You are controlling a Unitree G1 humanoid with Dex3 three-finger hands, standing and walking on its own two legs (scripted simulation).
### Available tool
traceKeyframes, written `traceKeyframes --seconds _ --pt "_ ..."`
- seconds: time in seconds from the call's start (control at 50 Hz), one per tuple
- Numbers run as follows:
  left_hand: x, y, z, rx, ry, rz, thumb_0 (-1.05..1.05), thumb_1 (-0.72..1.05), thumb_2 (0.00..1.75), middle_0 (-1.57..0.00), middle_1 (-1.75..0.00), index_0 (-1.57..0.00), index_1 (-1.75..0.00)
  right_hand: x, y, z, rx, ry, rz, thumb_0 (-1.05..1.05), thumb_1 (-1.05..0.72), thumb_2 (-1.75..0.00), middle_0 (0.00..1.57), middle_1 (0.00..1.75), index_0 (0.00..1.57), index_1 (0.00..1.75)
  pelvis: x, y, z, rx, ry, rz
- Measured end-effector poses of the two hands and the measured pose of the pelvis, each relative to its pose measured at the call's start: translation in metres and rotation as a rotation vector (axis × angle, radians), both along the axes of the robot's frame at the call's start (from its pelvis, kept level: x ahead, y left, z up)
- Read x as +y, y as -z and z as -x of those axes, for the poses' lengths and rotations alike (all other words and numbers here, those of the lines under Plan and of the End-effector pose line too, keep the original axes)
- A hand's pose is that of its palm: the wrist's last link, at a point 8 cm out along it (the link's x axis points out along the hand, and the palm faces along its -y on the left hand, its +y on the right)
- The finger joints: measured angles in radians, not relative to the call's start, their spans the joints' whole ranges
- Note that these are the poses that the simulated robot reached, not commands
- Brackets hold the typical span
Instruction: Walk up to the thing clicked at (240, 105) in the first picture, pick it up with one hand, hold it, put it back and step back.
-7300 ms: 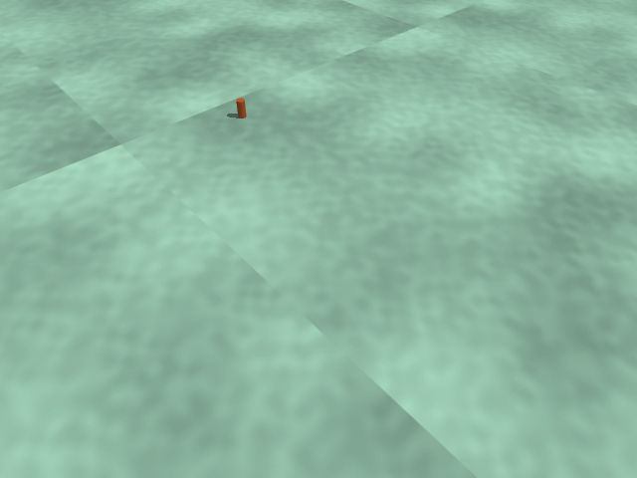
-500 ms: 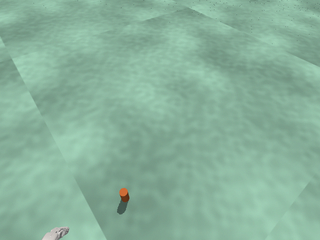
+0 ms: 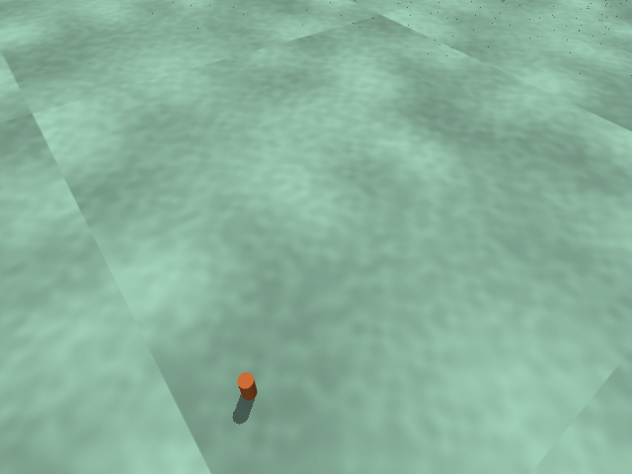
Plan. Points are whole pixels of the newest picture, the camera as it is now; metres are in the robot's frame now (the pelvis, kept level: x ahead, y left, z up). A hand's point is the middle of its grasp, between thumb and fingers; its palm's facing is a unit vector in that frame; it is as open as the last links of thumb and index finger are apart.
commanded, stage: walk up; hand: left
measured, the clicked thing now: (247, 386) +0.47 +0.21 -0.73
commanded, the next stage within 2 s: stand in 0.48 s
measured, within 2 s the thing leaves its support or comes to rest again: neither
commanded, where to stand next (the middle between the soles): +0.07 -0.04 m, yaw +1 degrees
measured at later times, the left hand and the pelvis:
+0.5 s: hand out of the picture +0.09 +0.25 -0.16, palm faces +0.02 -0.95 -0.32, open 7.4 cm; pelvis +0.00 +0.00 +0.00, yaw +1 degrees
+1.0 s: hand out of the picture +0.07 +0.25 -0.15, palm faces -0.01 -0.94 -0.34, open 7.4 cm; pelvis +0.00 -0.01 +0.00, yaw +0 degrees
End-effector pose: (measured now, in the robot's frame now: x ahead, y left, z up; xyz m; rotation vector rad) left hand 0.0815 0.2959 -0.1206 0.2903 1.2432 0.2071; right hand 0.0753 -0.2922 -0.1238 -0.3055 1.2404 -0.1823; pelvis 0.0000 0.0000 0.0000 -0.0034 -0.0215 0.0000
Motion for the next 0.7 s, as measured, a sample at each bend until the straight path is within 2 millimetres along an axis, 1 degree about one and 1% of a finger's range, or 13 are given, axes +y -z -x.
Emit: traceKeyframes --seconds 0.12,0.36,0.7 --pt "-0.001 0.001 0.000 -0.008 -0.007 0.007 0.01 0.91 0.90 -0.21 -0.30 -0.20 -0.30 0.002 -0.001 -0.001 -0.001 -0.003 0.001 0.00 -0.91 -0.90 0.20 0.30 0.20 0.30 0.001 0.000 -0.001 -0.001 -0.003 0.000" --pt "0.002 -0.001 -0.004 -0.037 -0.013 0.007 0.01 0.91 0.90 -0.21 -0.30 -0.20 -0.30 0.003 -0.005 -0.009 -0.029 -0.017 0.009 0.00 -0.91 -0.90 0.20 0.30 0.20 0.30 0.003 0.000 -0.001 -0.003 -0.013 0.000" --pt "0.001 -0.003 0.009 -0.010 0.000 -0.003 0.01 0.91 0.90 -0.21 -0.30 -0.20 -0.30 0.003 -0.003 -0.010 -0.028 -0.025 0.000 0.00 -0.91 -0.90 0.20 0.30 0.20 0.30 0.002 -0.002 0.000 -0.008 -0.008 -0.006"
